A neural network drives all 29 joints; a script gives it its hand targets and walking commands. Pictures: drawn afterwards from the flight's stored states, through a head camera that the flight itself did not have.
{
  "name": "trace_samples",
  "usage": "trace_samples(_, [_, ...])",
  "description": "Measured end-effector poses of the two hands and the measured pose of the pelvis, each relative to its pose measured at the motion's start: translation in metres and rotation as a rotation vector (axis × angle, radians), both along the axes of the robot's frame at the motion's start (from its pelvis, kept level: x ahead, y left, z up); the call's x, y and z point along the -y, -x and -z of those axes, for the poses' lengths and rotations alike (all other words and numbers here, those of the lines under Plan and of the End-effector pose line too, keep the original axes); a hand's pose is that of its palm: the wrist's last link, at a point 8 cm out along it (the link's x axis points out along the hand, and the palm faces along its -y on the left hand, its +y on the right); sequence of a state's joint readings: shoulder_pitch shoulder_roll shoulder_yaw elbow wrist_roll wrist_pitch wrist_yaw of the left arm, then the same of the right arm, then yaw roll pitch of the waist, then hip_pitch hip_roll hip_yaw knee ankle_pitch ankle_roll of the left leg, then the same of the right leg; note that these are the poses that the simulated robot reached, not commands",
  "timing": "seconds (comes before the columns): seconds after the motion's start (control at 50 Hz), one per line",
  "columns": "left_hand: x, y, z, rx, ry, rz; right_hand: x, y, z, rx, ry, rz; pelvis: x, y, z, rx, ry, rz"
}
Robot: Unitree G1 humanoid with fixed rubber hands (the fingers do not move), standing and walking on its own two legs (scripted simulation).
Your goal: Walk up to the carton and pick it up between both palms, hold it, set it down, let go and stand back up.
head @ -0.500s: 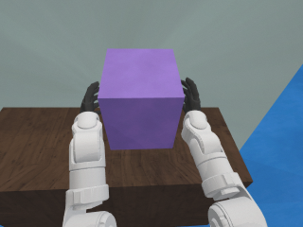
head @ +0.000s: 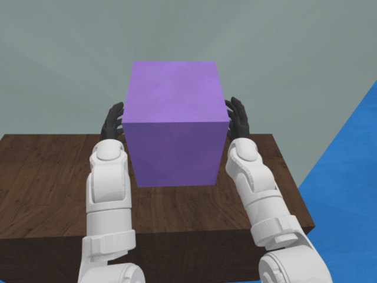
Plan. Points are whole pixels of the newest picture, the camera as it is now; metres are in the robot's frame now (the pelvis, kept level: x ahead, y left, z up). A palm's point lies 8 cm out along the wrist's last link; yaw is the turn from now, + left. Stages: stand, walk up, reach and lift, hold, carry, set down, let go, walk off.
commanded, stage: hold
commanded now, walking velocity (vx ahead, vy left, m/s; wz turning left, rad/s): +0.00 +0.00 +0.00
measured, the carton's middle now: (175, 125) +0.40 +0.00 +0.15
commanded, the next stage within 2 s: none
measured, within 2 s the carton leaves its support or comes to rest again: neither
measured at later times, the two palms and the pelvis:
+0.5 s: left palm (112, 142) +0.36 +0.13 +0.15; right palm (238, 136) +0.36 -0.12 +0.15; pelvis +0.00 +0.00 +0.00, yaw +0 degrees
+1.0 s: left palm (112, 142) +0.36 +0.13 +0.15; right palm (238, 136) +0.36 -0.12 +0.15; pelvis +0.00 +0.00 +0.00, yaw +0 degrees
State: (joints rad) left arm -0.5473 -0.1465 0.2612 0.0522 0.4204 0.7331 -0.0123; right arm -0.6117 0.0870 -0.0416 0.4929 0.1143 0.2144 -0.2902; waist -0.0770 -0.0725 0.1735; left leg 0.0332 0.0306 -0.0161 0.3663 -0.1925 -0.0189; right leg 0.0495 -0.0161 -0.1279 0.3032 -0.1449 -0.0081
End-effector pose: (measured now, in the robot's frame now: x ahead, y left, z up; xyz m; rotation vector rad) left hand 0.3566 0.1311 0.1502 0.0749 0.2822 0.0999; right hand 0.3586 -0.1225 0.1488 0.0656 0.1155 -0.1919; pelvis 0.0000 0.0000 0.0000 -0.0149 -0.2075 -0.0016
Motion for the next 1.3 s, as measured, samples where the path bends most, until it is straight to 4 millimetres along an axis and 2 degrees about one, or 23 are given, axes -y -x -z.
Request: trace_samples(1.3, [0.0013,-0.0003,0.0015,-0.003,0.000,0.004,0.0013,0.0005,0.0006,0.002,-0.002,0.002,0.0000,-0.0006,-0.0001,-0.002,0.000,0.001])
